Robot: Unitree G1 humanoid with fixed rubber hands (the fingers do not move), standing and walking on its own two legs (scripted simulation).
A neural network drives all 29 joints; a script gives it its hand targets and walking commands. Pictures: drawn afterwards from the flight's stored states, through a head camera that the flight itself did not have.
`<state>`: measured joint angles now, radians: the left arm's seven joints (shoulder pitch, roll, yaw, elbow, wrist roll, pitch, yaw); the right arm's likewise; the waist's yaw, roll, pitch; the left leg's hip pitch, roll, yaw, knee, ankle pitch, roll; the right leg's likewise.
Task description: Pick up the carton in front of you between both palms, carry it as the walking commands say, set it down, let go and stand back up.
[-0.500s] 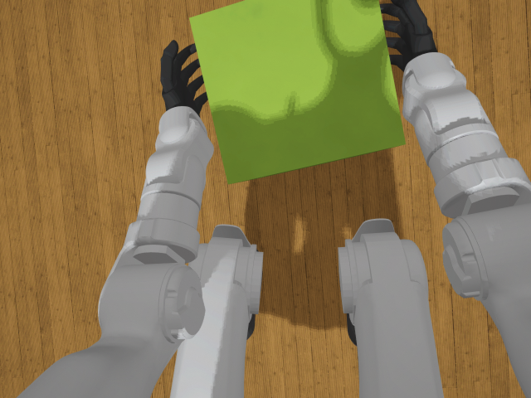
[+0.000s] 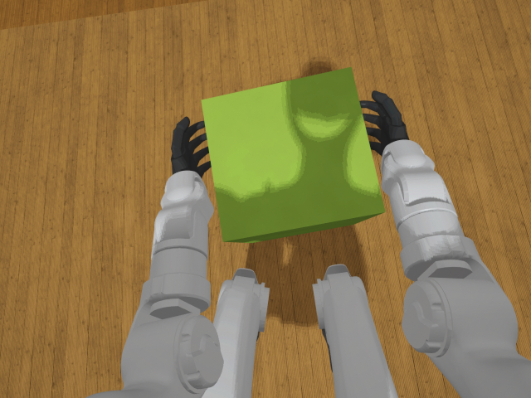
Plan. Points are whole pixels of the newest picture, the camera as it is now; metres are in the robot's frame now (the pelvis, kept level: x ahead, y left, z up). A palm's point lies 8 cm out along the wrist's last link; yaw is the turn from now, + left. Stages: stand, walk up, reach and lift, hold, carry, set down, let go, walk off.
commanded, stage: reach and lift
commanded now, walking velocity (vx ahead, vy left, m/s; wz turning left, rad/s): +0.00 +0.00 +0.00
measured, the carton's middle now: (291, 173) +0.47 -0.02 -0.14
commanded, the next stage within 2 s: none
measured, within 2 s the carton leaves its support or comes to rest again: neither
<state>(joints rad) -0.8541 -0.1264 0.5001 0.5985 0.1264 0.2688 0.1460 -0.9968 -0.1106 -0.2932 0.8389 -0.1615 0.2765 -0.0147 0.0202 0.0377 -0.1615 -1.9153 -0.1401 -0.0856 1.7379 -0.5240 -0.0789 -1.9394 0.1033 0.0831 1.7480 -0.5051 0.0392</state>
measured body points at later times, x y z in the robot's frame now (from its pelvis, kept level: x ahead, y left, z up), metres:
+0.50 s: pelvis +0.05 +0.00 +0.14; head +0.18 -0.02 +0.57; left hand +0.43 +0.14 +0.10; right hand +0.45 -0.16 +0.09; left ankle +0.10 +0.13 -0.47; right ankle +0.11 -0.12 -0.47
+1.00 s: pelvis +0.10 +0.01 +0.26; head +0.10 +0.00 +0.71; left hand +0.41 +0.15 +0.25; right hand +0.40 -0.16 +0.24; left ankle +0.10 +0.13 -0.47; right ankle +0.11 -0.12 -0.47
